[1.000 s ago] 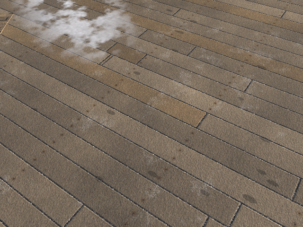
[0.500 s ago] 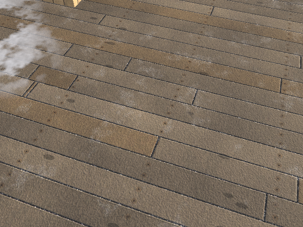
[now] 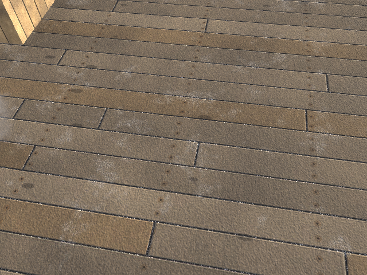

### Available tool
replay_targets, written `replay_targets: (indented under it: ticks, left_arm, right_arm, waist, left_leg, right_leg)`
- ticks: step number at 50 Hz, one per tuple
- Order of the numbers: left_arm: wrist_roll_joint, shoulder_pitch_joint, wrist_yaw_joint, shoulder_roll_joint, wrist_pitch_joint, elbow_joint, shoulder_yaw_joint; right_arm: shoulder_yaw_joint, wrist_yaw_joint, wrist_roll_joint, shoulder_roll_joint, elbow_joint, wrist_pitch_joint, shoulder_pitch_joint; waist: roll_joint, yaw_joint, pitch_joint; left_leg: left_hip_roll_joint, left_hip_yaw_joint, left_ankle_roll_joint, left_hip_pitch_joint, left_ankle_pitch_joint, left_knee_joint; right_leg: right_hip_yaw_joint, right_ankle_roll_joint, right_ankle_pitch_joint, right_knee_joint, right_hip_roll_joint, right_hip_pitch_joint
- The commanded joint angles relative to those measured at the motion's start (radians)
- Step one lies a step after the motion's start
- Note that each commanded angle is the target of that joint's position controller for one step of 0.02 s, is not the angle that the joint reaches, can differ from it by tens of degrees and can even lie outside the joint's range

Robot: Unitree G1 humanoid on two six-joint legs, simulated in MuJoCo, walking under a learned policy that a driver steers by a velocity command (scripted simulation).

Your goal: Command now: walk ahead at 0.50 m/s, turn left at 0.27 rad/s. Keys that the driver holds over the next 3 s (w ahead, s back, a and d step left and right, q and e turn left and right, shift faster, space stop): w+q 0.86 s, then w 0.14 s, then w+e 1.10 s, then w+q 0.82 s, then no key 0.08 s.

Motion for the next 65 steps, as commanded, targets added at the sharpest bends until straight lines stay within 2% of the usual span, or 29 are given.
replay_targets:
  ticks: [1, 5, 8, 14, 17, 19, 20, 21, 22, 23, 24, 25, 26, 30, 35, 40, 42, 43, 44, 45, 46, 47, 48, 49, 51, 53, 57, 62, 65]
  left_arm:
    - [0.004, 0.053, 0.003, 0.107, -0.039, -0.014, 0.043]
    - [0.01, 0.049, 0.018, 0.122, -0.057, 0.032, 0.054]
    - [0.006, 0.057, 0.029, 0.146, -0.05, 0.05, 0.062]
    - [-0.024, 0.134, 0.037, 0.195, -0.016, 0.103, 0.085]
    - [-0.035, 0.114, 0.043, 0.235, 0.007, 0.105, 0.096]
    - [-0.043, 0.089, 0.047, 0.23, 0.022, 0.095, 0.089]
    - [-0.016, 0.117, 0.05, 0.176, 0.013, 0.076, 0.067]
    - [0.007, 0.199, 0.04, 0.045, -0.015, 0.023, 0.028]
    - [-0.031, 0.079, 0.029, 0.141, -0.049, 0.013, 0.039]
    - [-0.061, 0.005, 0.023, 0.174, -0.067, -0.014, 0.048]
    - [-0.045, -0.003, 0.031, 0.163, -0.077, -0.008, 0.044]
    - [-0.015, 0.002, 0.038, 0.167, -0.079, 0.003, 0.051]
    - [-0.006, 0.022, 0.037, 0.171, -0.07, 0.008, 0.055]
    - [0.009, -0.003, 0.035, 0.124, -0.034, -0.005, 0.046]
    - [-0.002, -0.189, 0.021, 0.081, -0.041, -0.052, 0.024]
    - [-0.016, -0.25, -0.003, 0.124, -0.064, -0.073, 0.036]
    - [-0.019, -0.193, -0.003, 0.148, -0.072, -0.061, 0.048]
    - [-0.016, -0.108, 0.002, 0.164, -0.077, -0.039, 0.06]
    - [-0.002, 0.014, 0.008, 0.196, -0.082, -0.017, 0.073]
    - [0.006, 0.163, 0.015, 0.246, -0.077, -0.003, 0.081]
    - [0.01, 0.208, 0.0, 0.3, -0.066, 0.048, 0.096]
    - [-0.016, 0.17, -0.005, 0.185, -0.065, 0.028, 0.072]
    - [-0.018, 0.125, -0.001, 0.131, -0.059, 0.024, 0.057]
    - [-0.006, 0.082, -0.001, 0.125, -0.053, 0.022, 0.049]
    - [0.004, 0.061, 0.002, 0.106, -0.052, 0.04, 0.038]
    - [-0.01, 0.076, 0.001, 0.104, -0.053, 0.057, 0.035]
    - [-0.03, 0.105, 0.014, 0.173, -0.04, 0.077, 0.053]
    - [-0.04, 0.197, 0.023, 0.194, -0.014, 0.113, 0.059]
    - [-0.043, 0.202, 0.031, 0.202, -0.001, 0.118, 0.062]
  right_arm:
    - [-0.024, -0.006, -0.002, -0.065, -0.059, 0.014, 0.03]
    - [-0.021, -0.01, -0.008, -0.036, -0.088, 0.035, -0.049]
    - [-0.011, 0.009, -0.014, -0.015, -0.11, 0.026, -0.125]
    - [-0.004, 0.045, -0.016, -0.018, -0.19, 0.025, -0.284]
    - [-0.025, 0.052, -0.015, -0.055, -0.206, 0.033, -0.237]
    - [-0.078, 0.037, -0.009, -0.139, -0.146, 0.04, 0.021]
    - [-0.112, 0.015, -0.004, -0.234, -0.118, 0.053, 0.153]
    - [-0.115, 0.015, -0.007, -0.316, -0.142, 0.039, 0.095]
    - [-0.089, 0.027, -0.011, -0.225, -0.17, 0.018, 0.099]
    - [-0.075, 0.03, -0.017, -0.175, -0.161, 0.002, 0.069]
    - [-0.067, 0.029, -0.013, -0.15, -0.164, -0.006, 0.016]
    - [-0.058, 0.025, -0.016, -0.118, -0.173, -0.006, -0.044]
    - [-0.05, 0.019, -0.03, -0.098, -0.19, -0.008, -0.073]
    - [-0.057, -0.005, -0.024, -0.126, -0.181, -0.012, -0.05]
    - [-0.061, -0.029, -0.015, -0.142, -0.153, 0.005, 0.016]
    - [-0.061, -0.038, -0.009, -0.135, -0.126, 0.022, 0.07]
    - [-0.065, -0.04, -0.012, -0.137, -0.129, 0.028, 0.053]
    - [-0.061, -0.038, -0.014, -0.123, -0.137, 0.029, 0.033]
    - [-0.043, -0.032, -0.023, -0.078, -0.146, 0.027, 0.027]
    - [-0.02, -0.033, -0.048, -0.02, -0.161, 0.025, 0.065]
    - [-0.01, -0.031, -0.001, 0.014, -0.173, 0.014, 0.227]
    - [-0.025, -0.034, 0.009, -0.095, -0.133, 0.013, 0.195]
    - [-0.037, -0.032, -0.001, -0.135, -0.148, 0.015, 0.069]
    - [-0.034, -0.033, -0.014, -0.12, -0.164, 0.015, 0.001]
    - [-0.032, -0.023, -0.028, -0.085, -0.186, 0.005, -0.047]
    - [-0.022, -0.017, -0.032, -0.045, -0.188, -0.001, -0.037]
    - [0.005, -0.009, -0.044, 0.002, -0.229, -0.018, -0.168]
    - [0.001, 0.009, -0.027, -0.024, -0.252, -0.038, -0.297]
    - [-0.017, 0.01, -0.021, -0.063, -0.25, -0.049, -0.275]
  waist:
    - [-0.127, 0.021, -0.117]
    - [-0.094, 0.016, -0.028]
    - [-0.083, 0.039, -0.002]
    - [-0.062, 0.088, 0.051]
    - [-0.099, 0.034, -0.02]
    - [-0.082, -0.113, -0.169]
    - [0.057, -0.151, -0.25]
    - [0.261, -0.017, -0.34]
    - [0.109, -0.096, -0.39]
    - [0.069, -0.093, -0.251]
    - [-0.006, -0.051, -0.172]
    - [-0.021, -0.013, -0.128]
    - [0.005, 0.017, -0.123]
    - [0.001, 0.027, -0.094]
    - [0.048, -0.044, -0.057]
    - [0.068, -0.055, -0.052]
    - [0.101, -0.019, -0.06]
    - [0.103, 0.028, -0.096]
    - [0.073, 0.087, -0.205]
    - [-0.069, 0.121, -0.359]
    - [-0.427, 0.034, -0.407]
    - [-0.248, 0.066, -0.301]
    - [-0.147, 0.092, -0.176]
    - [-0.073, 0.077, -0.114]
    - [-0.092, 0.042, -0.062]
    - [-0.124, 0.024, -0.075]
    - [-0.103, 0.052, -0.054]
    - [-0.113, 0.09, -0.052]
    - [-0.131, 0.046, -0.062]
  left_leg:
    - [0.07, -0.048, -0.013, -0.166, 0.104, 0.017]
    - [0.073, -0.074, -0.033, -0.253, 0.244, -0.125]
    - [0.061, -0.036, -0.025, -0.243, 0.391, -0.314]
    - [0.039, 0.05, 0.035, -0.284, 0.348, -0.5]
    - [-0.04, 0.13, 0.091, -0.159, 0.211, -0.512]
    - [-0.137, 0.162, 0.154, 0.205, 0.228, -0.576]
    - [-0.012, -0.071, 0.214, 0.491, 0.253, -0.605]
    - [0.209, -0.668, 0.402, 0.741, 0.009, -0.751]
    - [0.254, -0.79, 0.397, 0.76, -0.078, -0.882]
    - [0.235, -0.655, 0.353, 0.667, -0.008, -0.898]
    - [0.191, -0.534, 0.32, 0.532, 0.113, -0.886]
    - [0.149, -0.435, 0.296, 0.415, 0.241, -0.886]
    - [0.124, -0.387, 0.29, 0.341, 0.331, -0.902]
    - [0.075, -0.267, 0.292, 0.227, 0.525, -0.936]
    - [0.006, -0.212, 0.218, 0.174, 0.395, -0.919]
    - [0.06, -0.341, 0.197, 0.282, 0.323, -0.82]
    - [0.077, -0.385, 0.181, 0.312, 0.38, -0.76]
    - [0.048, -0.376, 0.161, 0.3, 0.446, -0.691]
    - [-0.002, -0.322, 0.131, 0.258, 0.464, -0.519]
    - [-0.085, -0.222, 0.093, 0.12, 0.202, -0.239]
    - [-0.191, -0.149, 0.036, -0.243, -0.225, 0.044]
    - [-0.113, -0.189, 0.026, -0.336, -0.167, 0.136]
    - [-0.083, -0.158, 0.023, -0.35, -0.073, 0.14]
    - [-0.054, -0.125, 0.02, -0.321, -0.014, 0.114]
    - [-0.004, -0.103, 0.022, -0.267, 0.052, 0.01]
    - [0.01, -0.057, 0.011, -0.236, 0.052, -0.08]
    - [0.007, -0.014, -0.024, -0.2, 0.178, -0.372]
    - [-0.055, -0.007, -0.041, -0.052, 0.374, -0.601]
    - [-0.057, -0.019, -0.01, 0.063, 0.346, -0.687]
  right_leg:
    - [0.238, -0.173, 0.159, -0.311, -0.268, 0.223]
    - [0.091, -0.158, 0.205, -0.377, -0.258, 0.203]
    - [-0.008, -0.135, 0.215, -0.389, -0.237, 0.226]
    - [-0.086, -0.111, 0.283, -0.339, -0.294, 0.389]
    - [-0.125, -0.077, 0.691, -0.164, -0.295, 0.446]
    - [-0.169, -0.025, 0.802, 0.204, -0.236, 0.34]
    - [-0.168, 0.03, 0.41, 0.523, -0.181, 0.085]
    - [-0.009, 0.088, -0.423, 0.832, 0.04, -0.322]
    - [0.187, 0.067, -0.42, 0.901, 0.022, -0.421]
    - [0.181, 0.042, -0.318, 0.865, -0.019, -0.488]
    - [0.179, 0.031, -0.231, 0.784, -0.065, -0.452]
    - [0.179, 0.036, -0.178, 0.699, -0.093, -0.387]
    - [0.189, 0.041, -0.137, 0.663, -0.11, -0.319]
    - [0.149, 0.101, -0.037, 0.493, -0.093, -0.286]
    - [0.133, 0.124, 0.253, 0.127, -0.021, -0.218]
    - [0.174, 0.09, 0.227, -0.013, 0.006, -0.175]
    - [0.172, 0.057, 0.136, -0.026, 0.006, -0.113]
    - [0.149, 0.031, 0.142, -0.066, 0.013, 0.005]
    - [0.186, -0.017, 0.151, -0.055, -0.053, 0.21]
    - [0.384, -0.074, 0.103, -0.033, -0.221, 0.474]
    - [0.885, -0.24, -0.151, -0.164, -0.406, 0.694]
    - [0.892, -0.212, -0.369, -0.214, -0.383, 0.621]
    - [0.711, -0.171, -0.326, -0.22, -0.335, 0.498]
    - [0.598, -0.155, -0.199, -0.236, -0.292, 0.382]
    - [0.466, -0.156, 0.001, -0.272, -0.227, 0.255]
    - [0.417, -0.18, 0.113, -0.297, -0.2, 0.229]
    - [0.34, -0.195, 0.182, -0.334, -0.179, 0.18]
    - [0.325, -0.156, 0.178, -0.293, -0.171, 0.159]
    - [0.378, -0.117, 0.121, -0.225, -0.191, 0.174]
Next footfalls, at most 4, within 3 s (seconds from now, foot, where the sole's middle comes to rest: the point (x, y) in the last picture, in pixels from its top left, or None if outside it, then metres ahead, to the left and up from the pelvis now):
0.38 left None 0.35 0.17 -0.77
0.88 right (168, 208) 0.70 0.10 -0.77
1.36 left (86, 196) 0.76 0.44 -0.77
1.86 right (131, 128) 1.11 0.28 -0.77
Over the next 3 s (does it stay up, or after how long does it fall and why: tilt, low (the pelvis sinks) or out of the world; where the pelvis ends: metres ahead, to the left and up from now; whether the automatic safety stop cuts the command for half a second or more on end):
stays up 1.58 0.43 0.00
